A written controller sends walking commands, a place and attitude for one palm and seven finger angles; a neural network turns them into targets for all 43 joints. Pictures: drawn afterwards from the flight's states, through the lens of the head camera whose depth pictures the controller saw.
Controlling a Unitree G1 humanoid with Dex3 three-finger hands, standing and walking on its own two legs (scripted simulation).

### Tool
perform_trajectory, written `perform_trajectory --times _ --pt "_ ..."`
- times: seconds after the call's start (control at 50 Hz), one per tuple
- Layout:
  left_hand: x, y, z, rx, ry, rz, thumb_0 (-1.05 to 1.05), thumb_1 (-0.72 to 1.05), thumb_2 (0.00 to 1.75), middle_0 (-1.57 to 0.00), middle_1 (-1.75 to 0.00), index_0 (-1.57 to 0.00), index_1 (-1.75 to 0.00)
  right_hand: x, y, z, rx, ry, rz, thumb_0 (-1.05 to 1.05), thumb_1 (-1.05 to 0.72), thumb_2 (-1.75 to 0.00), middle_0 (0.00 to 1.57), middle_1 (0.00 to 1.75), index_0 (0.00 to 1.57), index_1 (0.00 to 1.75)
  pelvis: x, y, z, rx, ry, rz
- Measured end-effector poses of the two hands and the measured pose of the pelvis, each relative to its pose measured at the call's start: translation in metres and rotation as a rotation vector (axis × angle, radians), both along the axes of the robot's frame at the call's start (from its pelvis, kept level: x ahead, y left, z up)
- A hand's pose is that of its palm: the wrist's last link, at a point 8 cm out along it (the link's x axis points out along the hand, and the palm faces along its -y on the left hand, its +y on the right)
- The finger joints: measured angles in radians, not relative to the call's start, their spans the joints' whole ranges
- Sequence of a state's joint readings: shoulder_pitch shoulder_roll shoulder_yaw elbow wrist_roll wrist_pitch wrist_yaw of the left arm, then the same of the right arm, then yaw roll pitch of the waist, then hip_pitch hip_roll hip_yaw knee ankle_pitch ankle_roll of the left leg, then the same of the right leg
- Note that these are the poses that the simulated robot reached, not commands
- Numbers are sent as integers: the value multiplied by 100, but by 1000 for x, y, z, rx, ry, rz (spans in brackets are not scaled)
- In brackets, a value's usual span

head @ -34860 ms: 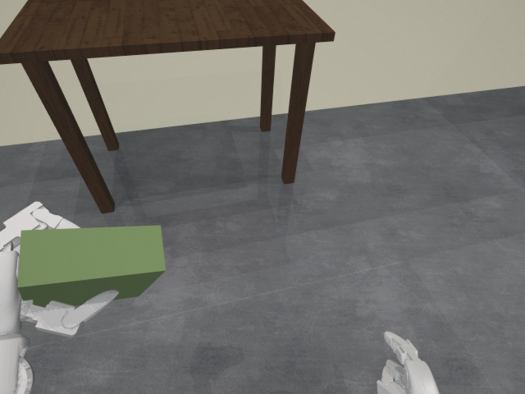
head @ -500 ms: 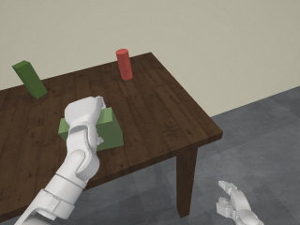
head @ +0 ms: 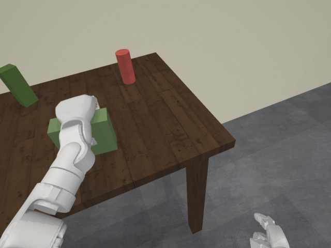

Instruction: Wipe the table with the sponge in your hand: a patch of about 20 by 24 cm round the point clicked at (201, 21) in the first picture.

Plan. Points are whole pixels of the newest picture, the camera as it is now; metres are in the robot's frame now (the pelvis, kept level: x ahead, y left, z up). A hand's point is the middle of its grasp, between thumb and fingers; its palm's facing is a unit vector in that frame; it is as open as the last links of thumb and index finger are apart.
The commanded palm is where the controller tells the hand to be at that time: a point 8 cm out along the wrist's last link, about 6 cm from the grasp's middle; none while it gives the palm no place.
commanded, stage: wipe forward along the third lane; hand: left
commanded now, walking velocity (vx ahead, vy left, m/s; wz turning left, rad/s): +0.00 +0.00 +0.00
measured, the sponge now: (89, 140) +0.37 +0.25 +0.08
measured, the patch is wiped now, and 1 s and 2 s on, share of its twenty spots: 0.95 1.00 1.00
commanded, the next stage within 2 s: wipe back along the third lane in 0.84 s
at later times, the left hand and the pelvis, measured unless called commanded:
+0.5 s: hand (81, 110) +0.43 +0.28 +0.13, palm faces -0.03 -0.01 -1.00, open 9.5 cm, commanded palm +0.41 +0.29 +0.16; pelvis +0.01 +0.02 +0.00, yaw +0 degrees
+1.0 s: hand (78, 101) +0.48 +0.31 +0.13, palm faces -0.03 -0.02 -1.00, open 9.5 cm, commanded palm +0.44 +0.30 +0.16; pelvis +0.03 +0.05 +0.00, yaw +0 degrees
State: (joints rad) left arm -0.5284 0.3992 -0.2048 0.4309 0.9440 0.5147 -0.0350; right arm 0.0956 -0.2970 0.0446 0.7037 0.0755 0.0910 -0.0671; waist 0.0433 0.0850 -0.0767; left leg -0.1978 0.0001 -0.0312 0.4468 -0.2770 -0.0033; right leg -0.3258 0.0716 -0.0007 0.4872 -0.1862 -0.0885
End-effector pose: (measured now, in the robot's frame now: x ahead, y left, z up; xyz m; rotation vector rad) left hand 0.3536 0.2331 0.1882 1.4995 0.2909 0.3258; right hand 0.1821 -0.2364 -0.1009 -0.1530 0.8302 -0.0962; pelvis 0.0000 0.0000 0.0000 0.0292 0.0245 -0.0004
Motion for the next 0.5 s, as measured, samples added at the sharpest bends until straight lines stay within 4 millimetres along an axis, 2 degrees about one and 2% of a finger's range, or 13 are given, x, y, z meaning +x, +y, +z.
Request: perform_trajectory --times 0.22,0.5 --pt "21 13 -1 25 32 1 0 -49 108 -79 -140 -83 -136 -27 -4 -12 -18 82 -36 1 -91 -90 20 30 20 30 -1 4 0 -4 32 8" --pt "61 37 1 29 63 -4 0 -49 109 -79 -137 -82 -138 -52 -2 -18 -46 180 -83 1 -91 -90 20 30 20 30 7 15 1 -14 80 8"
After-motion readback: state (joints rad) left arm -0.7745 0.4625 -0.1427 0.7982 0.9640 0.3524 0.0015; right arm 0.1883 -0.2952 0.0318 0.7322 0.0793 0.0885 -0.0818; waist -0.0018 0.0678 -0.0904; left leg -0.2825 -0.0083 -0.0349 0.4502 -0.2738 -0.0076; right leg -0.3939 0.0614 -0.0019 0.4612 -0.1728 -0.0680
